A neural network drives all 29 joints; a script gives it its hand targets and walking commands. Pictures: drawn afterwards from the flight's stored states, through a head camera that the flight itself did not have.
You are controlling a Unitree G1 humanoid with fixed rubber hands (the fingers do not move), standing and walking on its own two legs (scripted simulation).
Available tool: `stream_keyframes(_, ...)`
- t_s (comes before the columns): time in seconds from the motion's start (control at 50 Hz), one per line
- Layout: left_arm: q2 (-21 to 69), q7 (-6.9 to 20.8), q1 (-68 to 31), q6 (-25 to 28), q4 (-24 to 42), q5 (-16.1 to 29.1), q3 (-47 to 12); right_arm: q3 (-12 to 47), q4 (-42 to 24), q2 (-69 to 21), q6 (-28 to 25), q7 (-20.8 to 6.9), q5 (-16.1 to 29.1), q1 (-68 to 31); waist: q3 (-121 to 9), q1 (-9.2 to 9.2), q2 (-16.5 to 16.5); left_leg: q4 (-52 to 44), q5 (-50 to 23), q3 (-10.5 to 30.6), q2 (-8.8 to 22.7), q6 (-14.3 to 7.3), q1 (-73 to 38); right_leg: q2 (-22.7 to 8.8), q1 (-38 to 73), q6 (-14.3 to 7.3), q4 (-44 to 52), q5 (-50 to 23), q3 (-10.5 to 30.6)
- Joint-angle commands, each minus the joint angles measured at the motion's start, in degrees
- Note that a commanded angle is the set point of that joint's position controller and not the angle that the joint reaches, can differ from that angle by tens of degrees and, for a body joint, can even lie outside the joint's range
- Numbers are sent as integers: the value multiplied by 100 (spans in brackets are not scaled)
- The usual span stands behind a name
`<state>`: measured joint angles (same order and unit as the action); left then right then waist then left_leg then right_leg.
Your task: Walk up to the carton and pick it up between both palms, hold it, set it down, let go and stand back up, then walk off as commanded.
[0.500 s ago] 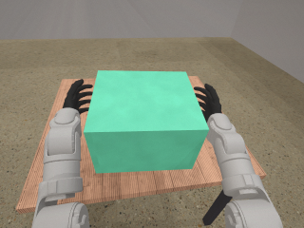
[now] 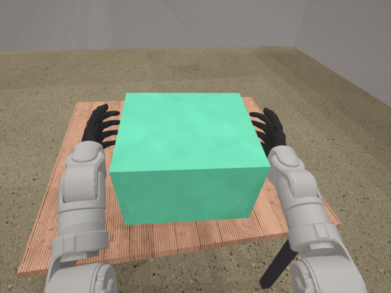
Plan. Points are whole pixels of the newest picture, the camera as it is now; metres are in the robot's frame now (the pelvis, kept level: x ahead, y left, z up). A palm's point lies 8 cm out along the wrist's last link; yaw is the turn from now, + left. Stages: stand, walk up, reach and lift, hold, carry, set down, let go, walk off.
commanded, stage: hold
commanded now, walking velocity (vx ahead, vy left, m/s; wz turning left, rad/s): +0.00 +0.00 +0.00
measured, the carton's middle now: (186, 154) +0.39 +0.00 +0.11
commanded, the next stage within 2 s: none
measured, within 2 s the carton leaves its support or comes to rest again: neither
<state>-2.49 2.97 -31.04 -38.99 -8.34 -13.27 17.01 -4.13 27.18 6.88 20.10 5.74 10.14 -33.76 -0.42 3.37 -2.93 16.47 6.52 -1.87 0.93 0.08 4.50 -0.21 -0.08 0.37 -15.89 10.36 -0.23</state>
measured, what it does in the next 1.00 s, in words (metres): stands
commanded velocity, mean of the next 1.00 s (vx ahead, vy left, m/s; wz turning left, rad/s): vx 0.00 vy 0.00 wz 0.00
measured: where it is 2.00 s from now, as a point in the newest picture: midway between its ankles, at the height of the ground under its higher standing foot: outside the picture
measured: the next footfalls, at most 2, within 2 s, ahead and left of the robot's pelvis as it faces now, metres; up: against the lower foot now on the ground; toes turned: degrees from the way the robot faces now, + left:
none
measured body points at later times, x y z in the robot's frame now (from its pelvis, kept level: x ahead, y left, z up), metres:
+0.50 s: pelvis +0.00 +0.00 +0.00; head -0.05 +0.02 +0.45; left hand +0.37 +0.19 +0.18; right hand +0.37 -0.17 +0.17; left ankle +0.03 +0.12 -0.75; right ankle -0.01 -0.12 -0.75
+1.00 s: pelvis +0.00 +0.00 +0.00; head -0.05 +0.02 +0.45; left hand +0.37 +0.18 +0.17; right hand +0.37 -0.18 +0.17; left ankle +0.03 +0.12 -0.75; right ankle -0.01 -0.12 -0.75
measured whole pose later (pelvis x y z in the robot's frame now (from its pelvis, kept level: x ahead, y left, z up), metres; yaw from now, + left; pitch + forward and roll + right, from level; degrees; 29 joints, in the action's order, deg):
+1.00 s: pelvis +0.00 +0.00 +0.00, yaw +0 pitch -6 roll +0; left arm -3.1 3.3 -32.5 -38.6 -9.6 -13.2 17.0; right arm -5.6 28.0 6.0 19.2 5.4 8.4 -34.3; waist -0.4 3.8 -3.1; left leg 16.6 6.2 -1.5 0.8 0.0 4.7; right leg -0.3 -0.5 0.3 -16.5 10.3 -0.6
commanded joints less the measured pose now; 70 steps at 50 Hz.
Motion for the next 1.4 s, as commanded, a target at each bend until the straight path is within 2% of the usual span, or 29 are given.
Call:
stream_keyframes(0.0, 2752, 711, -3401, 403, 1341, 1013, -2834, 2216, -2293, -2697, -489, -626, 582, -4314, -2528, 58, 484, 311, -1997, 51, -185, 146, -2018, 318, -577, 171, 161, -1751, -372)
stream_keyframes(0.04, 2546, 688, -3955, 495, 1417, 1068, -2861, 2112, -2057, -2692, -405, -627, 498, -4317, -2392, 195, 533, 332, -1720, 44, -208, 152, -1821, 287, -736, 186, 185, -1570, -344)
stream_keyframes(0.1, 2448, 758, -3637, 446, 1197, 809, -2631, 2162, -1927, -2839, -392, -635, 469, -4163, -2250, 4, 516, 161, -1331, -31, -204, 37, -1592, 236, -534, 160, 182, -1424, -308)
stream_keyframes(0.16, 2433, 785, -3571, 432, 1148, 894, -2659, 2208, -2065, -2836, -391, -564, 440, -4119, -2306, 99, 389, 243, -1473, -31, -288, 44, -1592, 197, -306, 263, 142, -1855, -312)
stream_keyframes(0.22, 2505, 782, -3722, 442, 729, 863, -2600, 2079, -1954, -2718, -403, -582, 390, -4510, -2097, 44, 369, 155, -968, -16, -233, 10, -1382, 226, -680, 170, 223, -1189, -311)
stream_keyframes(0.3, 2519, 765, -3498, 456, 1108, 982, -2632, 2317, -2286, -3007, -434, -582, 499, -4335, -2419, -33, 136, 252, -1664, -60, -293, -11, -1644, 259, -320, 257, 178, -2082, -265)
stream_keyframes(0.36, 2557, 836, -3586, 392, 666, 785, -2478, 2086, -1770, -2812, -339, -591, 443, -4396, -1999, -11, 333, 82, -1132, -85, -236, -19, -1302, 253, -461, 183, 193, -1322, -310)
stream_keyframes(0.44, 2672, 833, -3555, 470, 1133, 956, -2736, 2207, -2145, -2826, -418, -577, 496, -4330, -2497, 109, 341, 220, -1452, 21, -203, 75, -1723, 313, -404, 179, 173, -1522, -352)
stream_keyframes(0.48, 2582, 783, -3570, 400, 857, 839, -2560, 2099, -2010, -2830, -402, -618, 484, -4500, -2044, -51, 391, 135, -1137, -2, -221, 12, -1467, 258, -602, 159, 187, -1202, -333)
stream_keyframes(0.54, 2509, 837, -3720, 422, 880, 856, -2530, 1925, -1674, -2795, -362, -636, 297, -4238, -2091, 136, 459, 56, -837, -55, -209, 40, -1362, 239, -467, 122, 261, -984, -340)
stream_keyframes(0.62, 2415, 836, -3595, 421, 678, 807, -2400, 2005, -1899, -2958, -438, -624, 334, -4477, -2178, -57, 200, 40, -867, -92, -229, -100, -1332, 177, -456, 211, 243, -1189, -265)
stream_keyframes(0.66, 2559, 777, -3719, 492, 1019, 905, -2652, 2060, -1919, -2891, -470, -665, 383, -4426, -2380, 72, 418, 125, -1262, -54, -205, 38, -1587, 262, -408, 187, 149, -1308, -349)
stream_keyframes(0.68, 2575, 714, -3756, 532, 915, 830, -2631, 2127, -1782, -2925, -497, -715, 353, -4533, -2366, -119, 454, 155, -1352, -36, -186, 46, -1553, 268, -544, 135, 123, -1284, -375)
stream_keyframes(0.74, 2595, 730, -3631, 421, 687, 760, -2543, 1920, -1603, -2755, -491, -708, 317, -4445, -1882, 3, 480, 52, -860, -45, -188, 31, -1434, 261, -665, 103, 270, -829, -395)
stream_keyframes(0.76, 2602, 808, -3436, 345, 472, 762, -2546, 1708, -1559, -2707, -469, -677, 208, -4271, -1752, 227, 375, 6, -761, -51, -216, 4, -1418, 218, -627, 151, 343, -942, -345)
stream_keyframes(0.8, 2607, 770, -4003, 463, 595, 814, -2501, 1695, -1386, -2806, -496, -781, 208, -4675, -1974, 86, 464, -114, -333, -110, -197, -20, -1212, 177, -747, 105, 313, -490, -359)
stream_keyframes(0.82, 2701, 717, -4025, 518, 1135, 1047, -2799, 1877, -1810, -2828, -537, -743, 302, -4468, -2396, 208, 447, 85, -896, -6, -203, 30, -1591, 216, -680, 141, 201, -975, -386)
stream_keyframes(0.86, 2642, 656, -3862, 629, 1167, 1096, -2834, 2048, -1905, -2866, -579, -731, 308, -4435, -2700, 62, 423, 189, -1377, -1, -191, 60, -1784, 238, -592, 182, 155, -1408, -394)
stream_keyframes(0.96, 2459, 797, -3519, 387, 638, 658, -2351, 1918, -1412, -2787, -444, -687, 287, -4219, -1894, 8, 365, 31, -1015, -82, -236, -21, -1365, 207, -432, 182, 203, -1256, -354)
stream_keyframes(1.0, 2465, 853, -3368, 374, 793, 773, -2395, 2180, -1964, -2845, -480, -599, 401, -4276, -2229, -1, 191, 143, -1419, -113, -267, -63, -1474, 223, -122, 248, 154, -1773, -338)
stream_keyframes(1.04, 2519, 756, -3834, 421, 1178, 855, -2702, 2101, -1890, -2788, -551, -659, 433, -4540, -2510, 48, 667, 189, -1437, -50, -210, 105, -1597, 277, -439, 144, 133, -1381, -366)
stream_keyframes(1.08, 2628, 690, -3510, 408, 1027, 798, -2606, 2303, -1941, -2925, -536, -682, 508, -4378, -2345, -147, 478, 245, -1550, -14, -206, 70, -1744, 301, -576, 135, 193, -1406, -370)
stream_keyframes(1.16, 2551, 712, -3441, 384, 882, 943, -2718, 2185, -2027, -2767, -462, -682, 400, -4343, -2096, 55, 187, 180, -1379, -24, -209, 33, -1520, 300, -555, 186, 241, -1408, -339)
stream_keyframes(1.18, 2545, 747, -3446, 407, 1415, 996, -2856, 2228, -2220, -2907, -478, -614, 429, -4004, -2383, 136, 254, 202, -1541, -41, -217, 59, -1679, 309, -377, 180, 197, -1643, -353)
stream_keyframes(1.22, 2431, 719, -3505, 331, 1259, 834, -2646, 2139, -1894, -2669, -372, -640, 526, -4005, -1940, 33, 525, 148, -1394, -35, -244, 79, -1535, 264, -473, 155, 233, -1377, -312)
stream_keyframes(1.26, 2396, 767, -3656, 316, 689, 660, -2368, 2001, -1692, -2760, -408, -663, 339, -4476, -1788, -96, 251, -14, -738, -140, -241, -62, -1124, 193, -499, 137, 270, -928, -300)
stream_keyframes(1.3, 2392, 813, -3566, 426, 1186, 997, -2654, 2194, -2380, -2877, -484, -600, 416, -4290, -2262, 92, 34, 116, -1048, -115, -284, -81, -1374, 193, -230, 274, 186, -1493, -312)
stream_keyframes(1.32, 2478, 781, -3606, 459, 1492, 1051, -2739, 2346, -2627, -3004, -508, -593, 489, -4476, -2811, 5, 222, 258, -1677, -119, -244, -15, -1665, 241, -93, 245, 72, -1937, -343)
stream_keyframes(1.38, 2510, 701, -3768, 323, 893, 881, -2673, 2046, -2025, -2547, -399, -677, 428, -4637, -2249, 65, 504, 218, -1278, 50, -127, 77, -1534, 301, -722, 95, 161, -950, -410)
